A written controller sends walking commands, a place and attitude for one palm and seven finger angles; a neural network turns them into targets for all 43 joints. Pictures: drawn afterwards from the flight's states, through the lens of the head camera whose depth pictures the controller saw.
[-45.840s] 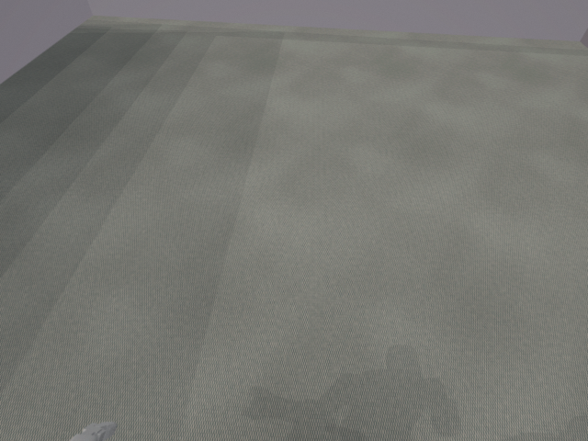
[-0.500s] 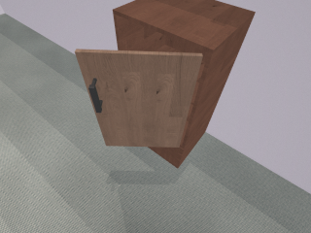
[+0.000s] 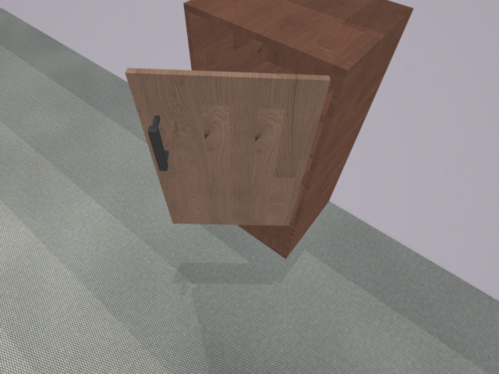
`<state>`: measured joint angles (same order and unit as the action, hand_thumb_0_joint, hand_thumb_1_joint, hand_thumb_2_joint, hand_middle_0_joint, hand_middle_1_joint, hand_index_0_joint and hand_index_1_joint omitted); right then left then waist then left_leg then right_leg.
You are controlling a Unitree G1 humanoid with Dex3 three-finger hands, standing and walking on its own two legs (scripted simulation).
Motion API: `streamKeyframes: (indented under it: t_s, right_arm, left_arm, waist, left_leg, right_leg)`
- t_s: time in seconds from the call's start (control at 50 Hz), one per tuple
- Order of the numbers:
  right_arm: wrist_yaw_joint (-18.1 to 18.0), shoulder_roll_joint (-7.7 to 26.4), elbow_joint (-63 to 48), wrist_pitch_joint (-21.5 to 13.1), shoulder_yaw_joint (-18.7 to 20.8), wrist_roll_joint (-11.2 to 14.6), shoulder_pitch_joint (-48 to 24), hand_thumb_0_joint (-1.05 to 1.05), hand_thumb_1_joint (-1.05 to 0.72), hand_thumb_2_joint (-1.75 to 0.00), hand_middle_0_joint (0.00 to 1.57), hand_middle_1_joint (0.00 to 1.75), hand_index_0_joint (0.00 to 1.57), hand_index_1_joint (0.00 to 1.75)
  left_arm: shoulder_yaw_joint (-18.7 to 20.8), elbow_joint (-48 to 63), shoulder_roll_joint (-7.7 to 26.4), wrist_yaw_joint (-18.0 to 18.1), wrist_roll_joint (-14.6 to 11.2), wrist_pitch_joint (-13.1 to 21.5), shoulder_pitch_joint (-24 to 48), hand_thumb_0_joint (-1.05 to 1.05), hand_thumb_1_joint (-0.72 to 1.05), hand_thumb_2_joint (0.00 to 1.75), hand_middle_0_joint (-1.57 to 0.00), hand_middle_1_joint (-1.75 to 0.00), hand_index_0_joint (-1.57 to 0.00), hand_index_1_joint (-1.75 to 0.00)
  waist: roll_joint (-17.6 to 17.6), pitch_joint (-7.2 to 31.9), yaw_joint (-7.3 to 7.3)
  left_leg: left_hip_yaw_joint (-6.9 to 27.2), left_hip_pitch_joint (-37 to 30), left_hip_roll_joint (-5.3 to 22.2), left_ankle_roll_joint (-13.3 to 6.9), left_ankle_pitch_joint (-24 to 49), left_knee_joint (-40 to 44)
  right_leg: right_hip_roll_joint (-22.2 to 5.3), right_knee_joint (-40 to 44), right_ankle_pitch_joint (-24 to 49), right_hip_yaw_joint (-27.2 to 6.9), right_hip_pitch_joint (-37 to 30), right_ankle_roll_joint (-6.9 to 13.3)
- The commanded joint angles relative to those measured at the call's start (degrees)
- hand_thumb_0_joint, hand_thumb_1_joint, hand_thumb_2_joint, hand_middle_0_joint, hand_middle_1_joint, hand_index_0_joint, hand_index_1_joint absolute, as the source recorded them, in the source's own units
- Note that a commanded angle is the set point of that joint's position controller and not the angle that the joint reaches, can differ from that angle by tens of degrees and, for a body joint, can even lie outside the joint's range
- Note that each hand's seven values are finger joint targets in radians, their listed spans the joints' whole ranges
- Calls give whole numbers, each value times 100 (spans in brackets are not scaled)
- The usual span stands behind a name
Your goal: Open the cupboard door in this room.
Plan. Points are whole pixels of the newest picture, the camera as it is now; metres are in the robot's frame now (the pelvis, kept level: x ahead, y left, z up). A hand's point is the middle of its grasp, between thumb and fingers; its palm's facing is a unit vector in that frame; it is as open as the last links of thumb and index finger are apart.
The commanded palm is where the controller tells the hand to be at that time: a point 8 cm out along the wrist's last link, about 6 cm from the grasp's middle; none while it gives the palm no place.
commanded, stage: come to a stop and stand still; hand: left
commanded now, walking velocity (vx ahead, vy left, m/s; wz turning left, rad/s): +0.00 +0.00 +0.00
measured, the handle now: (160, 144) +0.59 +0.25 -0.05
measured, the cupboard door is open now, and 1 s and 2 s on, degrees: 38 38 38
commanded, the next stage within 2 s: look again from close up in 0.52 s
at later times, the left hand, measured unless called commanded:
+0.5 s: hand out of the picture -0.03 +0.12 -0.18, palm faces +0.03 -0.99 -0.15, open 7.4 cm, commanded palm none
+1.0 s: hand out of the picture +0.02 +0.17 -0.18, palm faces +0.00 -0.97 -0.22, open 7.4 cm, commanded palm none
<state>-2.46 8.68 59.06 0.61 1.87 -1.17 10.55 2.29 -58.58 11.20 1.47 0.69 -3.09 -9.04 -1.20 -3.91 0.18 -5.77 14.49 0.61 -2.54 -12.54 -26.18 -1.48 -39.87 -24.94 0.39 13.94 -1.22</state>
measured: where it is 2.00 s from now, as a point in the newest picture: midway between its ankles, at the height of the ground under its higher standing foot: outside the picture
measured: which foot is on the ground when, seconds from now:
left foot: down 0.00-1.00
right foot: up 0.00-0.02, down 0.04-1.00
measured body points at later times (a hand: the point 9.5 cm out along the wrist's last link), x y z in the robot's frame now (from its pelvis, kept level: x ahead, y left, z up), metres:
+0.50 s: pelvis -0.02 -0.03 +0.00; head +0.00 -0.03 +0.45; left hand -0.03 +0.17 -0.16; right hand -0.05 -0.25 -0.16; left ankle +0.01 +0.09 -0.74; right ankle -0.07 -0.14 -0.74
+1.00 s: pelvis +0.00 -0.01 -0.01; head +0.01 -0.01 +0.44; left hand +0.02 +0.22 -0.16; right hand +0.03 -0.24 -0.16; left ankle +0.01 +0.09 -0.74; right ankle -0.07 -0.14 -0.74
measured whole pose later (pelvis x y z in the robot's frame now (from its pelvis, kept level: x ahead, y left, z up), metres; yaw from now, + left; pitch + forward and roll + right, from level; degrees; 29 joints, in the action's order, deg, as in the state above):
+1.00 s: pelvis +0.00 -0.01 -0.01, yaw -1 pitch +0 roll +0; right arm -1.5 9.7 60.5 -0.6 0.2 -0.9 13.8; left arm -0.1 -60.1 10.1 2.5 1.1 0.9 -16.2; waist -0.3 -0.8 -0.1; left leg -6.2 15.6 1.4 -1.2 -15.9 -32.0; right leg -1.1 -30.7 -22.3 -0.1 8.0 -0.5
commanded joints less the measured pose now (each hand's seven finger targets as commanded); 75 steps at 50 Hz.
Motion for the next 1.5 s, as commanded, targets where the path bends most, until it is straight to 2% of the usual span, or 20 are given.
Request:
streamKeyframes:
  t_s: [0.0,0.02,0.04,0.1,0.22,0.5,0.58,0.6,0.62,0.66,0.74,0.78,1.18,1.24,1.32,1.34,1.38,1.42,1.46,1.48]
  right_arm:
    - [33,871,-54,-65,181,84,385,0,-90,-90,20,30,20,30]
    - [65,724,-92,-48,157,110,350,0,-90,-90,20,30,20,30]
    - [120,633,-82,-29,122,101,329,0,-90,-90,20,30,20,30]
    - [112,668,99,-15,101,36,365,0,-90,-90,20,30,20,30]
    - [122,573,417,14,11,19,470,0,-90,-90,20,30,20,30]
    - [32,379,703,-73,-63,21,875,0,-90,-90,20,30,20,30]
    - [10,350,718,-93,-55,31,895,0,-90,-90,20,30,20,30]
    - [105,505,251,-255,-88,94,257,0,-90,-90,20,30,20,30]
    - [144,209,104,-195,-102,62,667,0,-90,-90,20,30,20,30]
    - [166,281,49,-162,-104,27,894,0,-90,-90,20,30,20,30]
    - [104,453,1,-240,-104,22,885,0,-90,-90,20,30,20,30]
    - [95,525,-39,-222,-100,24,841,0,-90,-90,20,30,20,30]
    - [108,827,-34,-244,-68,31,364,0,-90,-90,20,30,20,30]
    - [160,844,-61,-194,-60,18,377,0,-90,-90,20,30,20,30]
    - [226,802,-274,-142,-20,-5,245,0,-90,-90,20,30,20,30]
    - [235,723,-322,-140,-25,-3,227,0,-90,-90,20,30,20,30]
    - [254,619,-454,-187,-38,-16,56,0,-90,-90,20,30,20,30]
    - [260,561,-501,-243,-62,3,40,0,-90,-90,20,30,20,30]
    - [232,681,-166,-316,-50,11,907,0,-90,-90,20,30,20,30]
    - [185,1126,79,-360,51,-62,1671,0,-90,-90,20,30,20,30]
  left_arm:
    - [26,67,490,70,9,212,-638,0,90,90,-20,-30,-20,-30]
    - [19,67,652,75,26,250,-519,0,90,90,-20,-30,-20,-30]
    - [-2,102,748,59,20,264,-387,0,90,90,-20,-30,-20,-30]
    - [-48,-23,589,68,-9,348,-414,0,90,90,-20,-30,-20,-30]
    - [-113,-224,438,52,-22,309,-607,0,90,90,-20,-30,-20,-30]
    - [-140,-519,148,78,-58,363,-1090,0,90,90,-20,-30,-20,-30]
    - [-138,-566,90,94,-47,372,-1174,0,90,90,-20,-30,-20,-30]
    - [-200,-620,197,296,111,613,-1580,0,90,90,-20,-30,-20,-30]
    - [-139,-336,498,267,45,650,-1323,0,90,90,-20,-30,-20,-30]
    - [-136,-182,402,209,32,663,-1018,0,90,90,-20,-30,-20,-30]
    - [-173,-168,185,176,37,568,-1257,0,90,90,-20,-30,-20,-30]
    - [-167,-136,203,167,26,516,-1257,0,90,90,-20,-30,-20,-30]
    - [-149,36,562,92,27,418,-1082,0,90,90,-20,-30,-20,-30]
    - [-105,17,568,51,70,395,-1170,0,90,90,-20,-30,-20,-30]
    - [-3,42,720,-12,88,385,-1293,0,90,90,-20,-30,-20,-30]
    - [39,45,796,-7,98,394,-1390,0,90,90,-20,-30,-20,-30]
    - [113,8,915,20,84,456,-1631,0,90,90,-20,-30,-20,-30]
    - [128,-39,918,34,113,506,-1696,0,90,90,-20,-30,-20,-30]
    - [105,18,788,25,103,485,-1381,0,90,90,-20,-30,-20,-30]
    - [54,117,542,-1,66,474,-1198,0,90,90,-20,-30,-20,-30]
  waist:
    - [274,779,24]
    - [-191,543,-87]
    - [-177,417,-144]
    - [-805,472,-152]
    - [-137,-318,-109]
    - [95,-143,-34]
    - [64,-80,-30]
    - [426,-53,168]
    - [364,248,-220]
    - [119,425,-258]
    - [229,309,-91]
    - [-51,144,-72]
    - [151,304,10]
    - [114,142,45]
    - [-154,-307,96]
    - [-566,-328,133]
    - [-1063,-343,236]
    - [-914,-282,207]
    - [-188,83,-240]
    - [1240,391,-498]
  left_leg:
    - [973,-554,896,-135,1608,163]
    - [662,-320,572,132,670,115]
    - [540,-474,359,244,268,224]
    - [464,-795,414,255,747,175]
    - [563,-622,443,256,63,563]
    - [593,-585,521,233,553,571]
    - [585,-658,567,215,779,523]
    - [390,-312,596,309,1418,-841]
    - [460,-162,392,249,-73,-640]
    - [472,-254,413,220,75,-444]
    - [617,-286,599,54,1314,-336]
    - [629,-187,613,37,1149,-257]
    - [598,-500,651,-24,1118,129]
    - [611,-200,563,-72,-146,110]
    - [462,593,245,-38,-1145,-357]
    - [264,881,94,2,-1079,-758]
    - [2,1393,-23,98,-1007,-1476]
    - [8,1247,9,83,-1182,-1147]
    - [150,-533,91,-103,236,-212]
    - [1565,-1650,1040,-632,1596,93]
  right_leg:
    - [-272,2017,1746,-277,-735,155]
    - [-758,2118,1987,-705,-533,326]
    - [-1001,2174,1835,-774,-168,443]
    - [-774,2004,2466,-605,-155,403]
    - [-544,2460,608,-617,321,342]
    - [-477,2357,1246,-453,-151,365]
    - [-457,2262,1617,-403,-233,352]
    - [-778,2165,4222,-784,-73,215]
    - [-955,1978,3729,-835,-265,400]
    - [-677,1740,2513,-544,-177,517]
    - [-338,1398,2261,-345,-146,426]
    - [-303,1400,1966,-322,-62,391]
    - [-344,1534,1762,-361,-60,272]
    - [-328,1495,643,-323,-39,342]
    - [-648,1820,-416,-723,57,563]
    - [-863,1990,-340,-968,-190,673]
    - [-1486,2176,876,-1543,-624,982]
    - [-1513,1834,2330,-1245,-876,1067]
    - [-845,618,2771,-252,-90,677]
    - [-106,-1006,1487,501,997,330]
